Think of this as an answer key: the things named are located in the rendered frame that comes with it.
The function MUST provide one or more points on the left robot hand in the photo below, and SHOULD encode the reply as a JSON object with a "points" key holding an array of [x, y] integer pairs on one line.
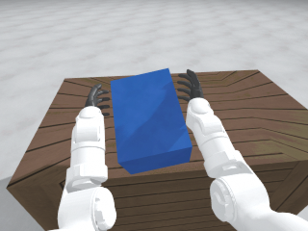
{"points": [[92, 100]]}

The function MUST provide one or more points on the left robot upper arm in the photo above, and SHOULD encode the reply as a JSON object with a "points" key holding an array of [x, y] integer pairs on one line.
{"points": [[87, 210]]}

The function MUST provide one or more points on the right robot upper arm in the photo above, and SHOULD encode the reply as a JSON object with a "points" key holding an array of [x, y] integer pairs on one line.
{"points": [[242, 200]]}

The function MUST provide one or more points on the right robot hand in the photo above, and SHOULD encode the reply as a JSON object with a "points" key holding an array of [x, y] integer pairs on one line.
{"points": [[195, 90]]}

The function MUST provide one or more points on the robot right forearm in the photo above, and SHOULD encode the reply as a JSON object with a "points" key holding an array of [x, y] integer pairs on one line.
{"points": [[220, 157]]}

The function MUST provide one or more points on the carton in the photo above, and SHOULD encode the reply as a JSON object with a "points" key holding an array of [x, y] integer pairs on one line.
{"points": [[150, 130]]}

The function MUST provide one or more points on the robot left forearm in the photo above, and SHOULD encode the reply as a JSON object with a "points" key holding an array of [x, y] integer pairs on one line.
{"points": [[87, 161]]}

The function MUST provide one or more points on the pedestal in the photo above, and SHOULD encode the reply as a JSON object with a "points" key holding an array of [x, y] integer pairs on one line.
{"points": [[262, 121]]}

